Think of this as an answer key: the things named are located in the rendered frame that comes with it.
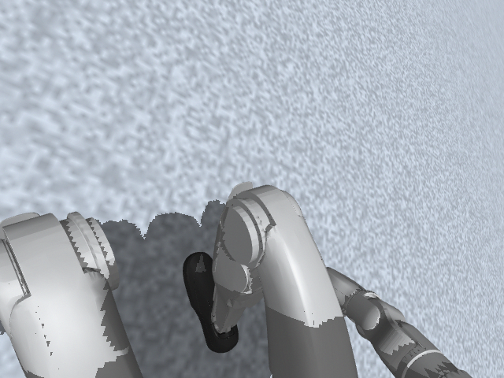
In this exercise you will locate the right robot hand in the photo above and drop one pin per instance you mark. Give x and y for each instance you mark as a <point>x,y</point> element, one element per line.
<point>345,288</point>

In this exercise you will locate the right robot foot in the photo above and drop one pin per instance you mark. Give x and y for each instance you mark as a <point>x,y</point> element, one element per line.
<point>199,283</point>

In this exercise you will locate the right robot arm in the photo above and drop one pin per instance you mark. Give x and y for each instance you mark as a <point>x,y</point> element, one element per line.
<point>405,351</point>

